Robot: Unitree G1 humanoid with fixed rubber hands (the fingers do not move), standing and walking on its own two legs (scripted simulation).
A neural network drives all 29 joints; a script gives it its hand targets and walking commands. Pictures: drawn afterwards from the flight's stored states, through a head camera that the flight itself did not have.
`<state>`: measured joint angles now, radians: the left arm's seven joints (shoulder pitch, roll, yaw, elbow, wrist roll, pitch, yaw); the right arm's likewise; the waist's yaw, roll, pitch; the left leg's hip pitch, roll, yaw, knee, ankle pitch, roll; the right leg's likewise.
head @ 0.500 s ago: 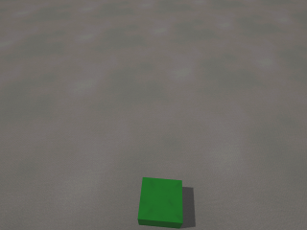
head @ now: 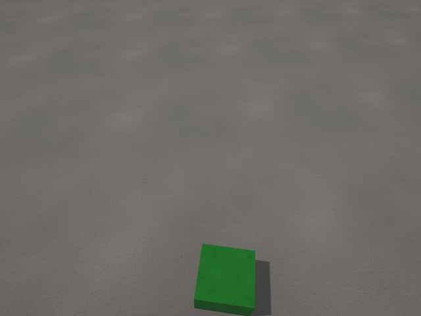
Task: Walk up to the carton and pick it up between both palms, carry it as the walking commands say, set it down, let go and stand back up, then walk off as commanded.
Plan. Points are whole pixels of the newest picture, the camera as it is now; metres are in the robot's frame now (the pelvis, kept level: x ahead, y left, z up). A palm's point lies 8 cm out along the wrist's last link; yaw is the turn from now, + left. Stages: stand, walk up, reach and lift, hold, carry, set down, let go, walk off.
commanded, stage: walk up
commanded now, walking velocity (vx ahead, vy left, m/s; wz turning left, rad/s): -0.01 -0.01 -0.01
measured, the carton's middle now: (225, 279) +0.41 -0.07 -0.70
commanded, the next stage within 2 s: stand in 1.78 s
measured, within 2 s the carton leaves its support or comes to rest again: neither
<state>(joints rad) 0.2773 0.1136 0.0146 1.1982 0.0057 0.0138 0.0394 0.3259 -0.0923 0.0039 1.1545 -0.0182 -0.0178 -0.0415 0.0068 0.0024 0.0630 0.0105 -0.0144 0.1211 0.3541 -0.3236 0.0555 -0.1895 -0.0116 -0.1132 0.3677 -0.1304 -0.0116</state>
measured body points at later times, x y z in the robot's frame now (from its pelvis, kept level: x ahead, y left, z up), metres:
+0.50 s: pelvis +0.00 +0.02 +0.00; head +0.01 +0.03 +0.45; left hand -0.01 +0.22 -0.17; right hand -0.07 -0.17 -0.16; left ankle -0.07 +0.07 -0.74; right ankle +0.05 -0.11 -0.74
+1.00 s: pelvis +0.01 -0.05 -0.02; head +0.03 -0.06 +0.43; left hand +0.09 +0.17 -0.17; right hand -0.04 -0.28 -0.17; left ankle -0.07 +0.07 -0.73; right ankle +0.04 -0.19 -0.74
